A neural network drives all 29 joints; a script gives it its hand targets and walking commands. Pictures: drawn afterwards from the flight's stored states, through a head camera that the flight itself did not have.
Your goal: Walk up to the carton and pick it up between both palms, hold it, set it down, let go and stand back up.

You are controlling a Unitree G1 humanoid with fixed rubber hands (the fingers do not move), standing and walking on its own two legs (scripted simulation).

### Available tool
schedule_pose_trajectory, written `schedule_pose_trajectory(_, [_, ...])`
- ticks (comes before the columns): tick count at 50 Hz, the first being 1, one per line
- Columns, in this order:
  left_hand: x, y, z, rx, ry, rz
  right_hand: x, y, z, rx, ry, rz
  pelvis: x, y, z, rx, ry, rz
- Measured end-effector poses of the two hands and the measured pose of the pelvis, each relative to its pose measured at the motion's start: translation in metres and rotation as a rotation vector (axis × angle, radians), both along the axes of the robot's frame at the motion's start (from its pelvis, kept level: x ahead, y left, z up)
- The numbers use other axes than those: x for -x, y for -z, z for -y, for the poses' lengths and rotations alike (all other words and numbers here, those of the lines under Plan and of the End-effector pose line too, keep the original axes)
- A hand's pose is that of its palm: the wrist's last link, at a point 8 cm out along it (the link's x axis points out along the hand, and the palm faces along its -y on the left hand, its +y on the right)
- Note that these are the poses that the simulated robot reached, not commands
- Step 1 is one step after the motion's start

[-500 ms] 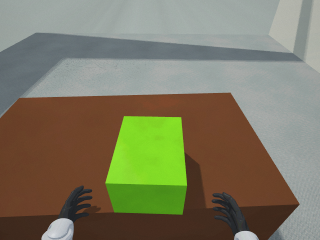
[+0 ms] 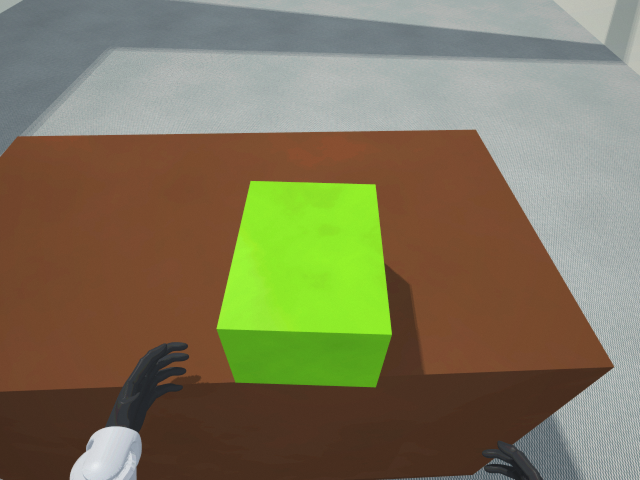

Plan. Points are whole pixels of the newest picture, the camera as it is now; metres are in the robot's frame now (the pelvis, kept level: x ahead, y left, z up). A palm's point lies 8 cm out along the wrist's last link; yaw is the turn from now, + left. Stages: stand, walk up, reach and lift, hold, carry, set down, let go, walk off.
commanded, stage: stand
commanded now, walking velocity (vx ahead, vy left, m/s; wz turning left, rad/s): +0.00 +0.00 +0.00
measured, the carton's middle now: (309, 277) +0.41 +0.02 +0.00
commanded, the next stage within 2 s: none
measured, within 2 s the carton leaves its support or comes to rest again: neither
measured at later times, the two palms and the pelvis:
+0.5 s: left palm (134, 410) +0.22 +0.22 +0.00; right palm out of the picture +0.12 -0.27 -0.10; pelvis +0.00 +0.00 +0.00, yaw +0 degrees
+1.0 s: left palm (134, 412) +0.22 +0.22 -0.01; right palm out of the picture +0.12 -0.27 -0.09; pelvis +0.00 +0.00 +0.00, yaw +0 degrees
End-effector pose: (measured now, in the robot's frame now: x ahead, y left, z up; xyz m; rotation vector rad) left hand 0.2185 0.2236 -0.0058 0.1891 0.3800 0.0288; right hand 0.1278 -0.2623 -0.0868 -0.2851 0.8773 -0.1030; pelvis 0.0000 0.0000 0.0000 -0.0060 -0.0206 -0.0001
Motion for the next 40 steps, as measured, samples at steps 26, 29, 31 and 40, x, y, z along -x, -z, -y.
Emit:
schedule_pose_trajectory(26, [-0.001, -0.001, 0.002, -0.029, -0.015, -0.011, 0.011, 0.012, 0.009, -0.022, 0.027, -0.046, -0.002, -0.001, 0.004, -0.004, 0.001, -0.003])
schedule_pose_trajectory(29, [-0.001, -0.001, 0.003, -0.029, -0.017, -0.01, 0.01, 0.011, 0.009, -0.021, 0.027, -0.043, -0.002, -0.001, 0.004, -0.004, 0.001, -0.003])
schedule_pose_trajectory(31, [-0.001, -0.001, 0.003, -0.029, -0.017, -0.01, 0.01, 0.011, 0.009, -0.022, 0.027, -0.043, -0.002, -0.001, 0.004, -0.005, 0.001, -0.003])
schedule_pose_trajectory(40, [0.0, 0.0, 0.002, -0.023, -0.023, -0.001, 0.01, 0.008, 0.011, -0.014, 0.028, -0.036, -0.002, -0.001, 0.004, -0.005, 0.001, 0.0])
